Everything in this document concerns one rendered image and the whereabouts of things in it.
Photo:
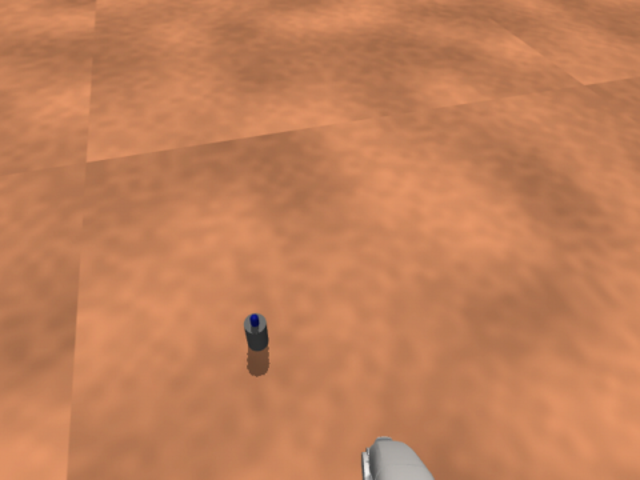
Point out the bottle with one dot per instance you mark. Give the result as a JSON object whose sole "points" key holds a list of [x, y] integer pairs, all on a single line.
{"points": [[256, 332]]}

